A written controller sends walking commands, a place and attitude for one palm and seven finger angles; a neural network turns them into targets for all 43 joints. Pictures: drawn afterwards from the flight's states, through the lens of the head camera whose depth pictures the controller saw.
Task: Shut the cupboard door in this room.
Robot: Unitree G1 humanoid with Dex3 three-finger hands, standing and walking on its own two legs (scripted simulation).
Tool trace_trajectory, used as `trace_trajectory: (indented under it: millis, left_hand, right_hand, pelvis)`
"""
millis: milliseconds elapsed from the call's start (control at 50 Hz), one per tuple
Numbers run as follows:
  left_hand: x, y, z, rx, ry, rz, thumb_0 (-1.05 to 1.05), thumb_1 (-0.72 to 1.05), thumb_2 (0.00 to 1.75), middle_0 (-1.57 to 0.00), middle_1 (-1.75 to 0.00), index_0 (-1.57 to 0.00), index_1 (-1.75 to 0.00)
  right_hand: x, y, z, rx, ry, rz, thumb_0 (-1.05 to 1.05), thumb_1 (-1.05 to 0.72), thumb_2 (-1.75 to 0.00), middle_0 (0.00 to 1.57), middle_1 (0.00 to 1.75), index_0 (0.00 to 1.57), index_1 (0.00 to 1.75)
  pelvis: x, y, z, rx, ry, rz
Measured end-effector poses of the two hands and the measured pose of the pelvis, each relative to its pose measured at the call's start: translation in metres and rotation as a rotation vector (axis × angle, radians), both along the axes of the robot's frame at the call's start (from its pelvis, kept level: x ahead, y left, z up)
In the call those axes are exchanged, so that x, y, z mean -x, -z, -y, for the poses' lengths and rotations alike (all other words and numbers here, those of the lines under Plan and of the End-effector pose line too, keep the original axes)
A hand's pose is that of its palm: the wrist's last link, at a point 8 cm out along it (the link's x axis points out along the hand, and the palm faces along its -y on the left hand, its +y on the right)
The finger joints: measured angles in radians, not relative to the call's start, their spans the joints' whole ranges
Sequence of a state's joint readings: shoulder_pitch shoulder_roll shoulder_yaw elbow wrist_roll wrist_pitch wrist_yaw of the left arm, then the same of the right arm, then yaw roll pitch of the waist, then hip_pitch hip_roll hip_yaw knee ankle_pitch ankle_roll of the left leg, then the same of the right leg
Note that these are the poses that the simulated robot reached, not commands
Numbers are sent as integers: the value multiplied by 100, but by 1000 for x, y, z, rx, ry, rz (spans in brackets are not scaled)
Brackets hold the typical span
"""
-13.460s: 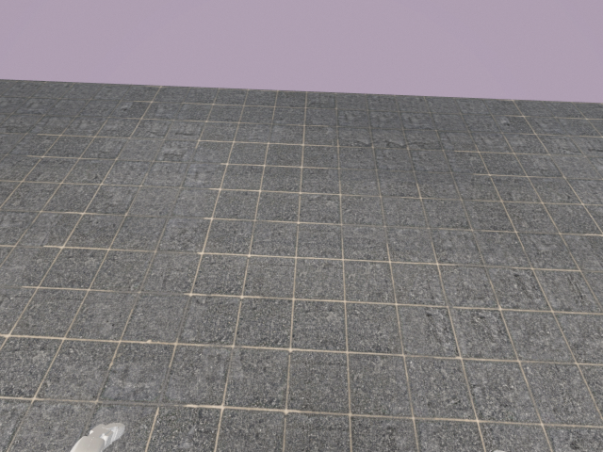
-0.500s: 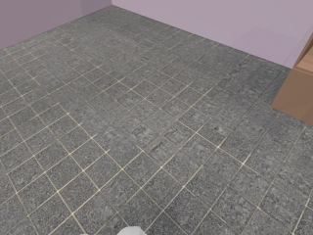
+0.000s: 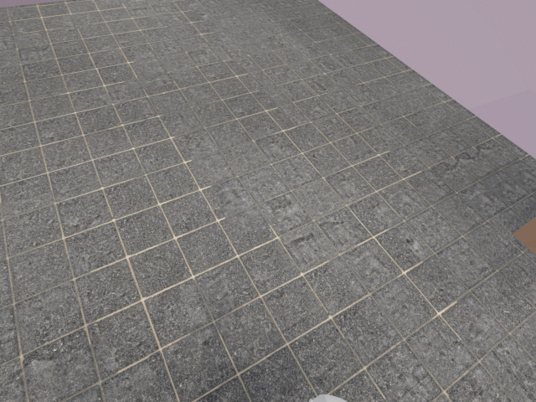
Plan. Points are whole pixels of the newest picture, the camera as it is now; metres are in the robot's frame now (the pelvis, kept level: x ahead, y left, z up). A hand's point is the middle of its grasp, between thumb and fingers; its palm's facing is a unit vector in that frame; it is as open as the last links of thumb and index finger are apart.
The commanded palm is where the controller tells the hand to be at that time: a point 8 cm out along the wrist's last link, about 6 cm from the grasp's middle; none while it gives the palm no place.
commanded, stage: turn or walk to find it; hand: left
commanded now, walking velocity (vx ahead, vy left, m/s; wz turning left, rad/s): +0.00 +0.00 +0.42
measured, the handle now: out of the picture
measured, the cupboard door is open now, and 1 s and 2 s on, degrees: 87 87 87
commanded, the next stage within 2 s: none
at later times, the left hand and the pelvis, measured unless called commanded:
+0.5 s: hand out of the picture +0.08 +0.16 -0.14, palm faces +0.15 -0.95 -0.29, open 7.4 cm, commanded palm none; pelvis -0.01 -0.05 +0.00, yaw +11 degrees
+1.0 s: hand out of the picture -0.14 +0.16 -0.19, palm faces +0.47 -0.85 -0.24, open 7.4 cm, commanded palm none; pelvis -0.05 -0.03 -0.01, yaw +26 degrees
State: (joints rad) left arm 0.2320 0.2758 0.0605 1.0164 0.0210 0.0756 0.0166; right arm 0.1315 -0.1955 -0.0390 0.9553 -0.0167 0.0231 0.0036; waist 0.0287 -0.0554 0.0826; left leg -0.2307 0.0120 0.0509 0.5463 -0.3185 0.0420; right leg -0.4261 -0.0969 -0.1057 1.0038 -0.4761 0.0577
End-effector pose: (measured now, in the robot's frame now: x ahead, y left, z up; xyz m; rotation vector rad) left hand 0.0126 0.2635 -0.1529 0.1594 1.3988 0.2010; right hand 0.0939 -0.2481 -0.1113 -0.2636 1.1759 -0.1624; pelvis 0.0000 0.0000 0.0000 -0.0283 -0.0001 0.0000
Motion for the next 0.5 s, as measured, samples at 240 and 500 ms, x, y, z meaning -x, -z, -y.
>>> trace_trajectory:
  millis: [240, 500]
  left_hand:
    - [-35, -21, -5, -24, -21, 147, 1, 91, 90, -19, -30, -20, -30]
    - [-49, -45, 56, -88, -34, 289, 0, 91, 89, -20, -30, -20, -30]
  right_hand:
    - [16, 5, -15, -41, -30, -46, 1, -91, -89, 20, 30, 21, 30]
    - [53, 45, 41, -101, -41, -189, 1, -91, -89, 20, 29, 20, 30]
  pelvis:
    - [4, -8, -3, -9, -80, -7]
    - [14, 2, 47, -55, -200, -6]
